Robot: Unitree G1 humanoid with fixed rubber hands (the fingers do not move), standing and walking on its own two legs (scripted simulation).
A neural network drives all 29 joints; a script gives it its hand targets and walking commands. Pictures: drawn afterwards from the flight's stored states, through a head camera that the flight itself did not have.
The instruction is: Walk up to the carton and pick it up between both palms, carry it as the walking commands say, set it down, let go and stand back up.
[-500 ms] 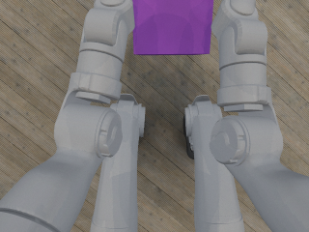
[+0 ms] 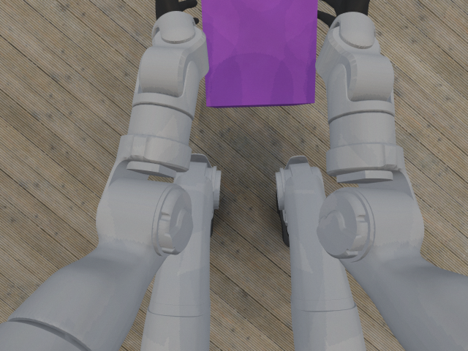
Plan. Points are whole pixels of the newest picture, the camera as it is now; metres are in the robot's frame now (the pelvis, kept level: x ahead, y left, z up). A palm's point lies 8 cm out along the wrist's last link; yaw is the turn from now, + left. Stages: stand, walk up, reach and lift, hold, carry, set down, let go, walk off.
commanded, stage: reach and lift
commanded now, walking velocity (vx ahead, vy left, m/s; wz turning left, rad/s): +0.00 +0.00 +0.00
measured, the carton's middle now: (255, 8) +0.58 -0.01 -0.12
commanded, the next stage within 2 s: none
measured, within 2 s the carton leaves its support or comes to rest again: neither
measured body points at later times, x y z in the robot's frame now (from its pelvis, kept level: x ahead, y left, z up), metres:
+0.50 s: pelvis +0.01 +0.00 +0.06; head +0.26 +0.01 +0.42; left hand +0.51 +0.10 +0.02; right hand +0.51 -0.12 +0.03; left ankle +0.17 +0.12 -0.49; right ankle +0.15 -0.15 -0.49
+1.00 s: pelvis +0.02 +0.01 +0.12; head +0.22 +0.01 +0.51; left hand +0.49 +0.11 +0.10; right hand +0.49 -0.12 +0.10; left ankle +0.17 +0.12 -0.49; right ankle +0.15 -0.15 -0.49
